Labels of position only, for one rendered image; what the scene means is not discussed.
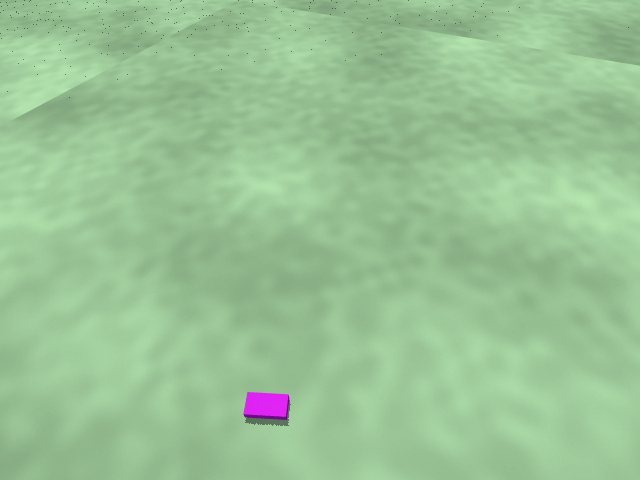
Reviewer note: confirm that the small box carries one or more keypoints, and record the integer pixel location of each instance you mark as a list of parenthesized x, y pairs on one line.
[(266, 405)]

